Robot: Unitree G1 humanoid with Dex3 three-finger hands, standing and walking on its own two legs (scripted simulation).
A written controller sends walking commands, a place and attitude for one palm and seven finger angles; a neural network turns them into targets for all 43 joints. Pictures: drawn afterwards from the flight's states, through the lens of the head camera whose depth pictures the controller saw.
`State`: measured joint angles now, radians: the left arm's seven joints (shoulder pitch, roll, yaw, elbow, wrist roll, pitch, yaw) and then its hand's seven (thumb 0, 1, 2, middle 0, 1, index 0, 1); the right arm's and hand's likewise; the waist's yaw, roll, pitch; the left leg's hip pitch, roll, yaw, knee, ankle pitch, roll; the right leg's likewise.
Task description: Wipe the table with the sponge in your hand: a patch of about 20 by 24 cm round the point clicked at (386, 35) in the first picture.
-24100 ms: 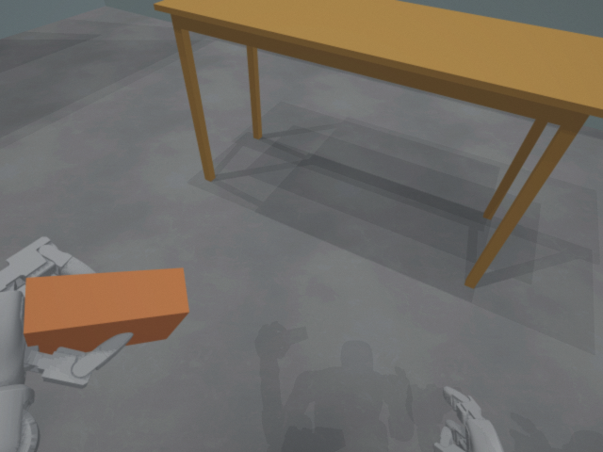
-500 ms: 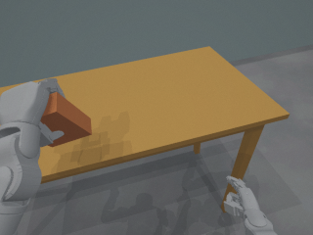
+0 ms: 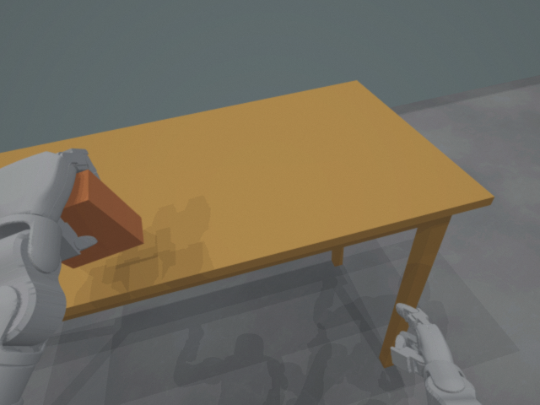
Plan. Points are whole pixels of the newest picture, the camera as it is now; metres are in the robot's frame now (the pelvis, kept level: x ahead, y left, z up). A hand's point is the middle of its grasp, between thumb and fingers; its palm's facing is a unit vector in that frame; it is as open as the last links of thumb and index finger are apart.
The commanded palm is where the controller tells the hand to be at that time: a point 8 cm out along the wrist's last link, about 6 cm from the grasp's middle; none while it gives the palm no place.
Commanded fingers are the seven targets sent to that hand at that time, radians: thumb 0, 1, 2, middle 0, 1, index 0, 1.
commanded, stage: move the sponge above the wiping area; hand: left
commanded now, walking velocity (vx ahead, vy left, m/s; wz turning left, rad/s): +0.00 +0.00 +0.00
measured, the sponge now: (90, 230) +0.26 +0.31 +0.17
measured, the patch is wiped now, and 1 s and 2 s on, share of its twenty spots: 0.00 0.00 0.00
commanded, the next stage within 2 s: none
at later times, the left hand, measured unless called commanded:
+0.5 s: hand (77, 211) +0.26 +0.31 +0.20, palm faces +0.18 -0.03 -0.98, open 9.1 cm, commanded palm +0.21 +0.31 +0.27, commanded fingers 0.00 0.10 1.30 -1.20 -1.60 -1.20 -1.60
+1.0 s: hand (72, 217) +0.27 +0.34 +0.18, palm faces +0.08 +0.00 -1.00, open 9.1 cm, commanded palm +0.23 +0.34 +0.26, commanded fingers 0.00 0.10 1.30 -1.20 -1.60 -1.20 -1.60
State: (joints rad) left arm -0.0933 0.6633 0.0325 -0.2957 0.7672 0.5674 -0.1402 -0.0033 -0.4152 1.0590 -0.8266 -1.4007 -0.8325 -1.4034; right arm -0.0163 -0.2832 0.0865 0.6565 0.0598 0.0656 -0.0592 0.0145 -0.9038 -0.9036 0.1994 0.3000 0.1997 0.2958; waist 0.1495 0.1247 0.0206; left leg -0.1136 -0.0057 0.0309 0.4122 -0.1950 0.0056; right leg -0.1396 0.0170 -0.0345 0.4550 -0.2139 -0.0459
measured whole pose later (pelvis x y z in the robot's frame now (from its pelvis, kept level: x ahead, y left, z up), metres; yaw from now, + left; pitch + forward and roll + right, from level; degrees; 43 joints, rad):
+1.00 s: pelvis +0.00 +0.01 +0.00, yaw +1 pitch -5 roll +0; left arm -0.20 0.68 -0.01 -0.04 0.85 0.41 -0.21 0.00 -0.42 1.06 -0.83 -1.40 -0.83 -1.41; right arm 0.03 -0.29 0.08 0.68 0.05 0.03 -0.08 0.01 -0.90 -0.90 0.20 0.30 0.20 0.30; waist 0.14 0.10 0.03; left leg -0.13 -0.02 0.01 0.41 -0.19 0.02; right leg -0.14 0.00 -0.05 0.43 -0.21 -0.04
